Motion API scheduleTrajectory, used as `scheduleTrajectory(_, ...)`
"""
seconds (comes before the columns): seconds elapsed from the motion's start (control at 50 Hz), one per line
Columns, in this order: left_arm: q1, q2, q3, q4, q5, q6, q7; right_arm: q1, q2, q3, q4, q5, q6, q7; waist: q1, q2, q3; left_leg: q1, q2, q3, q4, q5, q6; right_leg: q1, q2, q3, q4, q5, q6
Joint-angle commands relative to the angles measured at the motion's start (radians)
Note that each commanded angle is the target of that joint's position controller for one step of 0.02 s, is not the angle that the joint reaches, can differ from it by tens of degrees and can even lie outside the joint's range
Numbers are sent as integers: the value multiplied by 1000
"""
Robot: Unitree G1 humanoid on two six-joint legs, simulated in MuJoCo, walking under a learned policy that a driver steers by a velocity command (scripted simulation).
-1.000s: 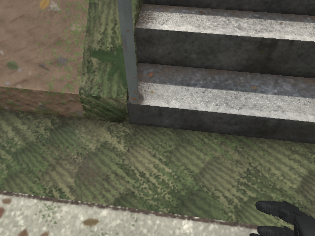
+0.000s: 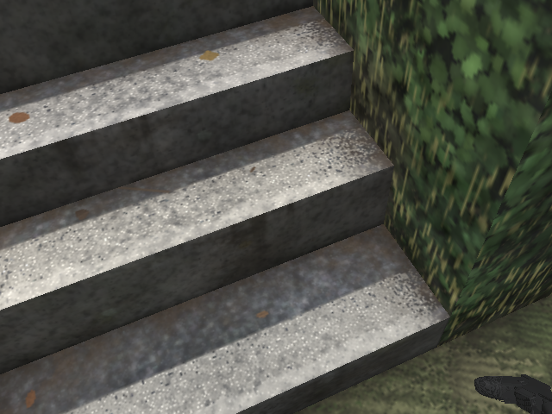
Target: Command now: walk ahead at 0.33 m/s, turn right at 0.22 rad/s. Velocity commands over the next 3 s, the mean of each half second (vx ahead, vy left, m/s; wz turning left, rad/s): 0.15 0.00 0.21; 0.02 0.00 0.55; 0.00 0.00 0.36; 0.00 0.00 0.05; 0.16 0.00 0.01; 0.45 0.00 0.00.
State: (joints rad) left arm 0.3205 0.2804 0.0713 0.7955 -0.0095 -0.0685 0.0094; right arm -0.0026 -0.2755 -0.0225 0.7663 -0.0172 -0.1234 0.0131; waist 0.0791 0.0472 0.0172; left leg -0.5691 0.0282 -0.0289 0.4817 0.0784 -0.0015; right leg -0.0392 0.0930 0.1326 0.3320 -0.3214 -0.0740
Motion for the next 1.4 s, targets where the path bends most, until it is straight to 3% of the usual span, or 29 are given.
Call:
scheduleTrajectory(0.02, 10, 155, 31, -31, 1, 12, 22, -4, -101, -20, -56, -19, -24, 5, -52, -168, -70, 120, -64, 50, -33, -69, 41, 65, -247, 129, 136, 822, -71)
scheduleTrajectory(0.06, -48, 125, 8, -53, 20, 11, 33, 195, -169, -36, -12, -38, -40, 4, -159, -130, -209, 463, 21, -9, -61, 337, 103, -43, -156, 76, 398, 766, 3)
scheduleTrajectory(0.08, 48, 56, -18, -55, 43, 3, 29, 292, -218, -35, 6, -65, -36, 5, -135, 83, -339, 837, 259, -268, 72, 942, 250, -348, -42, 17, 752, 166, 72)
scheduleTrajectory(0.1, 173, 43, -31, -30, 35, -1, 17, 358, -165, -28, 55, -39, -29, 19, -97, 199, -476, 955, 409, -517, 21, 1024, 403, -481, 0, 40, 939, -340, 117)
scheduleTrajectory(0.12, 125, 138, -15, -19, 23, 7, 13, 297, -159, -30, 29, -1, -21, 23, -117, 91, -406, 875, 373, -507, -22, 749, 388, -537, -56, 62, 1020, -294, 131)
scheduleTrajectory(0.14, 22, 184, -11, -32, 36, 22, 21, 186, -129, -22, 2, -3, -6, 16, -115, 32, -315, 753, 309, -411, -64, 550, 349, -576, -96, 23, 1046, -208, 138)
scheduleTrajectory(0.2, -71, 171, -8, -72, 49, 71, 54, 88, -163, -25, -5, -10, 35, 2, -52, -43, -114, 346, 210, -303, -183, 278, 282, -488, -125, -22, 912, -108, 155)
scheduleTrajectory(0.34, -100, 87, -35, -92, 31, 99, 76, 123, -199, -62, -33, 16, 84, -31, -55, 56, -165, 291, 133, -307, -183, -118, 212, -430, -83, -43, 559, -38, 192)
scheduleTrajectory(0.4, -157, 100, -36, -103, 24, 84, 70, 129, -195, -69, -55, 12, 110, -45, -83, 103, -132, 280, 111, -355, -193, -311, 182, -402, -60, -45, 425, -1, 182)
scheduleTrajectory(0.5, -104, 132, -28, -78, 9, 40, 36, 134, -179, -75, -93, 18, 145, -61, -62, 146, -119, 336, 75, -409, -111, -174, 154, -250, -58, -71, 79, 93, 136)
scheduleTrajectory(0.52, -78, 163, -18, -69, 16, 34, 33, 157, -156, -69, -97, 23, 147, -62, -61, 117, -125, 267, 40, -386, -60, -218, 119, -138, -118, -46, 1, 152, 109)
scheduleTrajectory(0.54, -61, 224, -2, -70, 48, 39, 39, 167, -97, -53, -110, 22, 137, -56, -61, -29, -116, 91, -26, -290, 98, -432, 66, -27, -305, 111, -48, 196, 20)
scheduleTrajectory(0.56, -99, 283, 20, -77, 94, 44, 37, 168, -109, -61, -151, 17, 118, -48, -87, -316, -101, -63, -164, -98, 356, -691, 5, -56, -489, 367, -71, 413, -152)
scheduleTrajectory(0.58, -135, 203, 0, -104, 100, 37, 35, 205, -209, -91, -121, 5, 109, -41, -86, -225, -126, -59, -96, -139, 603, -689, -35, -66, -523, 322, -47, 587, -201)
scheduleTrajectory(0.6, -172, 159, -10, -118, 86, 33, 36, 245, -227, -104, -94, 17, 114, -35, -106, -170, -135, -65, -94, -131, 693, -637, -40, -59, -468, 203, -8, 629, -159)
scheduleTrajectory(0.64, -190, 137, -14, -119, 49, 29, 36, 223, -175, -93, -89, 17, 135, -44, -98, -126, -97, -141, -65, -111, 775, -532, -67, -37, -380, 63, 30, 626, -100)
scheduleTrajectory(0.7, -122, 144, -15, -95, 46, 53, 59, 133, -106, -67, -147, 22, 137, -33, -48, -169, -74, -158, -44, -39, 701, -448, -118, -30, -345, -32, -2, 603, -123)
scheduleTrajectory(0.78, -99, 198, 2, -96, 38, 74, 79, 80, -93, -50, -202, 18, 124, -4, -16, -199, -113, -69, -5, 11, 511, -435, -135, 4, -378, -76, -2, 564, -139)
scheduleTrajectory(0.86, -128, 223, 22, -115, 15, 75, 70, 121, -98, -46, -206, 28, 119, 10, -34, -274, -89, 99, 3, 73, 327, -434, -100, -75, -390, -119, -3, 454, -120)
scheduleTrajectory(0.92, -128, 207, 26, -103, -7, 60, 63, 174, -117, -65, -199, 22, 123, 20, -67, -233, -76, 256, -27, 103, 41, -318, -18, -116, -387, -158, 94, 347, -48)
scheduleTrajectory(0.94, -73, 166, 15, -84, -10, 57, 62, 204, -135, -77, -182, 25, 124, 13, -73, -174, -88, 369, -61, 104, -46, -239, 19, -176, -358, -198, 168, 310, 3)
scheduleTrajectory(0.96, -25, 126, 5, -75, 18, 49, 50, 260, -184, -98, -178, 22, 130, 1, -86, -34, -121, 560, 26, -37, -74, 11, 68, -341, -296, -281, 364, 140, 83)
scheduleTrajectory(0.98, -77, 58, -20, -152, 70, 48, 33, 266, -298, -116, -217, 11, 142, -20, -66, 275, -138, 690, 316, -413, -32, 477, 240, -672, -170, -303, 704, -370, 174)
scheduleTrajectory(1.0, -183, 125, -2, -180, 48, 43, 38, 304, -284, -116, -219, -23, 126, -9, -162, 170, -237, 601, 384, -489, -95, 401, 379, -688, -130, -112, 852, -379, 178)
scheduleTrajectory(1.02, -231, 165, 12, -186, 18, 47, 41, 261, -266, -107, -220, -32, 113, -4, -148, 90, -178, 542, 329, -410, -122, 284, 344, -689, -142, -75, 903, -301, 164)
scheduleTrajectory(1.06, -213, 161, 19, -169, 35, 76, 53, 148, -206, -86, -237, 6, 123, -23, -86, 47, -110, 460, 232, -311, -122, 133, 246, -697, -151, -46, 874, -137, 153)
scheduleTrajectory(1.18, -129, 104, 10, -157, 29, 79, 50, 130, -157, -57, -252, 8, 141, -69, -53, 96, -140, 345, 152, -242, -119, 47, 210, -546, -83, -70, 762, 25, 176)
scheduleTrajectory(1.36, -181, 79, -2, -177, 12, 42, 24, 143, -135, -49, -213, 3, 140, -45, -98, 123, -95, 337, 144, -356, -106, -153, 218, -296, -95, -102, 232, -29, 128)
scheduleTrajectory(1.4, -155, 77, -7, -169, 34, 31, 17, 171, -99, -33, -196, 7, 133, -44, -81, 63, -100, 270, 97, -339, -94, -208, 148, -119, -133, -73, 28, 185, 89)
